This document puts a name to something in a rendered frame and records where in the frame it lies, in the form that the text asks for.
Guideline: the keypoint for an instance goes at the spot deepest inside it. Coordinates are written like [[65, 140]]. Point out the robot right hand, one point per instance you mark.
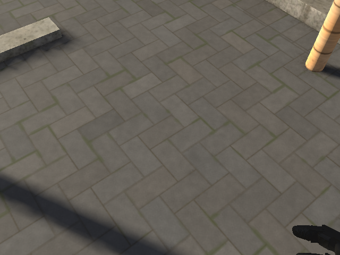
[[324, 235]]

